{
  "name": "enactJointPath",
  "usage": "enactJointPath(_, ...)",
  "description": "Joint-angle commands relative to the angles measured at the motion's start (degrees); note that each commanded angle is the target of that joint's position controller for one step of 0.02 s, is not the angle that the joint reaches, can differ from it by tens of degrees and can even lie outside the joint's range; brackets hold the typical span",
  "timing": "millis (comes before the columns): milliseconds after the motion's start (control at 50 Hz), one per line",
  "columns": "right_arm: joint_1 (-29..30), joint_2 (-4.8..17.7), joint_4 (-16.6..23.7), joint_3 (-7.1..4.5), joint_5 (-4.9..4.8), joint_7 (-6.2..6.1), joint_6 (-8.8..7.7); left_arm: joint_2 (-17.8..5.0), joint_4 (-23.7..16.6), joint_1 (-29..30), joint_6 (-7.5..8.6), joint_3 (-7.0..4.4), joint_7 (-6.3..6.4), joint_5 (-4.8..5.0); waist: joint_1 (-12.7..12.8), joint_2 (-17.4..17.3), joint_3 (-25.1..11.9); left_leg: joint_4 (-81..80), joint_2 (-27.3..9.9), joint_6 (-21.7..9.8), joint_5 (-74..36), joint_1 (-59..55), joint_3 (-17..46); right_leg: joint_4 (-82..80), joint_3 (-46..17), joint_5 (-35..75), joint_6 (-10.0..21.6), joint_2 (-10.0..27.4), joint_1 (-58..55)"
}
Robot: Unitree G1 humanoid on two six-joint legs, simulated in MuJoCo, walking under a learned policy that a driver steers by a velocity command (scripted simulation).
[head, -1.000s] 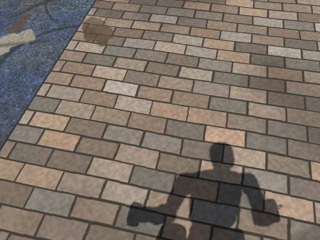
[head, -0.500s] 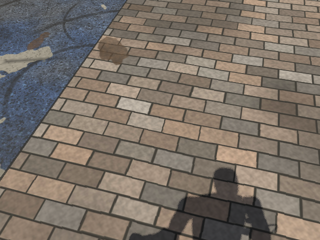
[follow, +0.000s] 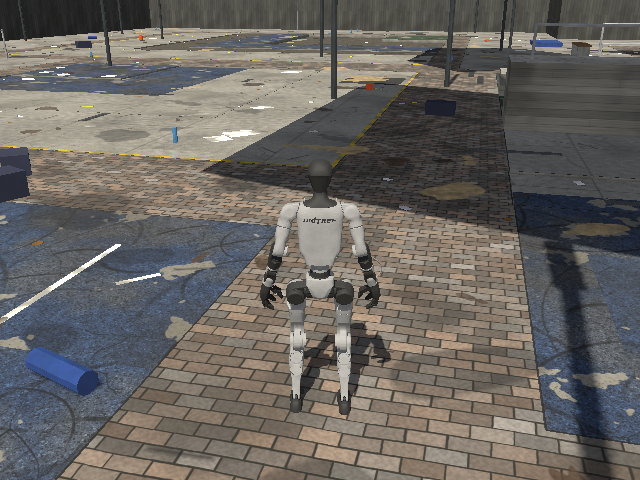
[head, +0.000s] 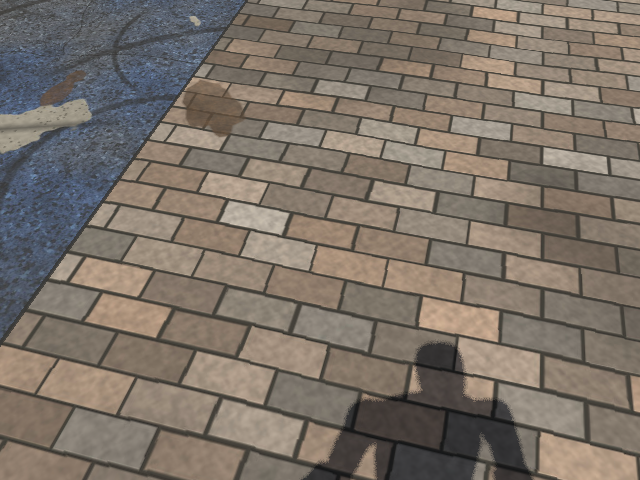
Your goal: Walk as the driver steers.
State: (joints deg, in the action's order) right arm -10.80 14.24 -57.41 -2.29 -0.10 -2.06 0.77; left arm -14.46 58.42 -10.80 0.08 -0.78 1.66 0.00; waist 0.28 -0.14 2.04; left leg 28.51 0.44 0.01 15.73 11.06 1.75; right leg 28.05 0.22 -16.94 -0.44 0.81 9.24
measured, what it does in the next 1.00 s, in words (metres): walks ahead, turning right: right foot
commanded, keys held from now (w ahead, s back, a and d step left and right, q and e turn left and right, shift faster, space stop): w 0.30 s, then w+e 0.70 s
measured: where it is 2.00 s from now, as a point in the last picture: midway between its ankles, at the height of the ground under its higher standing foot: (446, 319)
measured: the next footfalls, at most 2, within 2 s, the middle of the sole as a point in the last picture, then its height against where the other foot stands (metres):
right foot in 0.62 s outside the picture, level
left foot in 1.12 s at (339, 390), level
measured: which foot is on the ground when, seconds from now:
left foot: down 0.00-0.64, up 0.66-1.00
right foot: down 0.00-0.20, up 0.22-0.60, down 0.62-1.00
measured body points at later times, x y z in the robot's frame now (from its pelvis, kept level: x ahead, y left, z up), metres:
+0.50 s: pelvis +0.16 +0.01 +0.00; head +0.18 +0.02 +0.45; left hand +0.36 +0.24 -0.11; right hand +0.06 -0.23 -0.14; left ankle +0.01 +0.12 -0.74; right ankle +0.32 -0.13 -0.69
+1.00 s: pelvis +0.44 -0.05 +0.01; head +0.47 -0.07 +0.46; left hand +0.56 +0.21 -0.11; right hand +0.57 -0.36 -0.08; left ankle +0.69 +0.06 -0.69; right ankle +0.37 -0.11 -0.74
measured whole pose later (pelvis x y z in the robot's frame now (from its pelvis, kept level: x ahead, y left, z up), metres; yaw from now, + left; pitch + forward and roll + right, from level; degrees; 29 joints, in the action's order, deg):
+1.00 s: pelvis +0.44 -0.05 +0.01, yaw -19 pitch +2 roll +0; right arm -1.9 16.6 -44.0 -2.6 0.3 -0.7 -6.5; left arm -15.8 47.8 -18.8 3.5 -3.6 0.3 1.3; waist 4.7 -1.9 1.6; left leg 32.4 -4.3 3.2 -4.5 36.6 6.8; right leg 19.9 -8.0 -13.8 5.4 -7.5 7.0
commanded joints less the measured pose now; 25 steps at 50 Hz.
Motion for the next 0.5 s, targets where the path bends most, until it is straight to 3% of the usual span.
enactJointPath(20, -0.06, 6.66, 1.54, -1.36, -0.52, -0.33, -0.79, -7.68, -1.84, -0.99, 0.34, -1.63, 0.56, 0.63, 0.18, 1.91, 3.46, -2.57, 0.51, -3.02, 20.48, 5.89, 0.22, -6.65, -3.71, -22.31, 4.24, 1.78, 6.62)
enactJointPath(60, 0.82, 5.57, 2.06, -1.12, -0.81, 0.09, -2.48, -8.66, -1.76, -3.38, 1.54, -1.96, 0.45, 1.12, 1.01, 3.78, 6.56, 0.33, 0.02, -3.67, 20.24, 10.95, 0.48, -9.06, -9.95, -27.17, 7.1, 5.62, 6.57)
enactJointPath(120, 2.44, 3.23, 3.0, -0.72, -1.38, 1.45, -5.07, -11.79, -0.73, -7.11, 3.03, -3.21, 0.01, 1.66, 1.16, 10.25, 6.37, 9.98, 0.32, -3.43, 9.15, 13.94, -3.25, -16.69, -24.62, -28.56, 13.07, 15.8, 2.98)
enactJointPath(160, -0.89, 2.94, 1.79, -0.71, -1.82, 2.11, -5.87, -11.11, -2.44, -3.13, 3.3, -3.04, -0.39, 1.8, -1.92, 9.72, 6.71, 3.65, -0.24, -5.24, 8.76, 6.07, -3.26, -15.38, -22.0, -23.18, 12.06, 14.81, 8.06)
enactJointPath(180, -6.23, 3.72, -0.59, -1.15, -1.91, 2.14, -6.01, -10.0, -4.01, 0.71, 3.25, -2.73, -0.68, 1.86, -4.71, 8.05, 5.86, -2.33, -0.03, -5.75, 5.66, -3.35, -2.68, -11.92, -16.39, -17.78, 9.53, 11.07, 12.95)
enactJointPath(200, -12.26, 6.86, -3.0, -2.17, -1.67, 2.05, -6.19, -7.3, -6.15, 4.63, 3.64, -1.96, -0.9, 1.75, -6.96, 1.43, 4.82, -6.72, -3.98, -7.28, 6.55, -10.07, 5.78, -1.61, -7.74, -8.62, 5.78, 5.22, 18.4)
enactJointPath(220, -19.73, 13.04, -5.17, -3.97, -1.89, 2.3, -6.39, -4.69, -8.45, 6.1, 4.8, -1.4, -0.95, 1.04, -8.38, -13.61, 1.94, -13.64, -13.59, -12.38, 5.65, -20.9, 23.88, 18.09, 2.41, -4.4, 1.41, -2.36, 28.29)
enactJointPath(240, -21.4, 12.1, -4.94, -3.39, -0.83, 2.82, -6.95, -6.15, -9.04, 5.85, 5.87, -1.77, -0.87, 1.35, -8.51, -14.36, 0.59, -16.07, -20.74, -16.72, -1.66, -25.28, 35.6, 31.49, -1.6, -14.62, 0.95, -3.08, 36.61)
enactJointPath(260, -18.49, 8.32, -4.15, -2.23, -0.16, 2.93, -7.53, -7.04, -8.34, 3.65, 6.46, -2.07, -1.38, 2.49, -5.8, -7.9, 1.68, -14.32, -20.8, -16.42, -6.73, -25.8, 31.72, 38.73, -5.01, -13.7, 2.34, -0.23, 40.27)
enactJointPath(280, -16.62, 7.03, -3.3, -1.84, -0.08, 3.04, -7.81, -6.23, -7.79, 2.46, 6.78, -1.91, -1.9, 3.11, -4.4, -5.94, 1.49, -14.18, -19.36, -15.1, -8.88, -26.29, 26.84, 41.0, -5.15, -9.58, 3.66, 1.66, 42.55)
enactJointPath(300, -15.53, 6.44, -3.01, -1.44, -0.31, 3.2, -7.68, -6.33, -8.12, 3.72, 6.98, -2.1, -2.25, 2.84, -3.88, -3.96, 2.61, -14.94, -18.44, -13.73, -12.76, -26.1, 22.28, 40.44, -3.98, -5.75, 4.25, 3.44, 44.85)
enactJointPath(340, -15.39, 3.8, -3.09, -0.37, 0.02, 2.83, -6.66, -5.31, -8.53, 5.04, 6.56, -2.31, -3.11, 2.28, -3.36, -4.68, 2.68, -16.67, -15.45, -10.49, -20.88, -23.25, 12.67, 36.43, -2.67, -0.05, 4.15, 5.37, 42.44)
enactJointPath(380, -14.8, 3.97, -2.6, -0.11, 0.41, 1.99, -5.98, -2.89, -9.26, 6.2, 5.7, -1.69, -4.01, 1.96, -3.07, -4.87, 2.92, -19.01, -13.28, -9.69, -22.52, -18.14, 6.28, 30.87, -0.72, 5.21, 2.69, 4.97, 38.48)
enactJointPath(440, -12.75, 6.99, -1.47, -0.31, 0.74, 0.78, -6.21, -0.49, -13.08, 14.09, 5.02, -0.35, -4.22, 1.56, -3.91, -4.39, 5.73, -23.75, -10.64, -8.89, -18.95, -6.72, -0.97, 14.92, 2.58, 14.89, 1.43, 2.71, 28.15)
enactJointPath(500, -15.11, 8.75, -2.36, -0.9, -0.16, 0.66, -6.7, -2.31, -15.38, 17.08, 4.42, -0.49, -4.5, 1.73, -3.81, -5.09, 6.72, -25.36, -13.13, -8.59, -20.87, -8.23, -3.57, 8.06, 3.19, 18.3, 3.29, 1.6, 23.7)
